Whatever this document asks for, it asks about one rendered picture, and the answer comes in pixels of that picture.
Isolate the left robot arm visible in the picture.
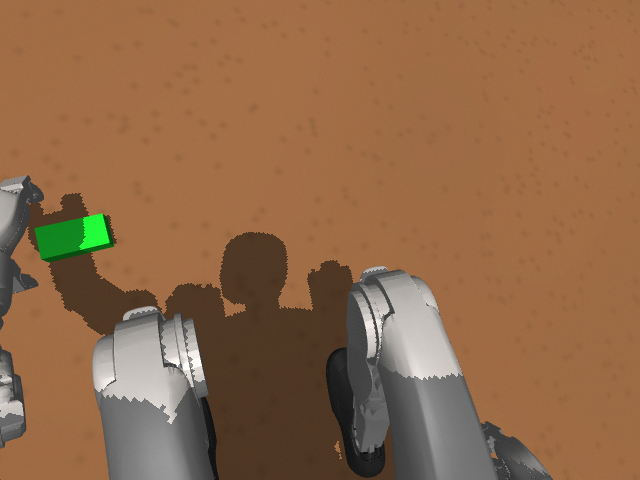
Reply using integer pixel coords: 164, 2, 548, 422
0, 251, 26, 449

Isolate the right robot hand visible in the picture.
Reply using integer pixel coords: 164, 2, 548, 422
481, 421, 553, 480

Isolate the right robot foot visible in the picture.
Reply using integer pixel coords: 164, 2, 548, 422
326, 347, 385, 478

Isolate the small box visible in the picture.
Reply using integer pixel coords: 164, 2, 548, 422
34, 213, 114, 262

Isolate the left robot hand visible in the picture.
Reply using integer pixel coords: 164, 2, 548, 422
0, 175, 44, 294

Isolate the left robot foot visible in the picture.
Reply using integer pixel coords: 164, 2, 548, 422
201, 397, 219, 480

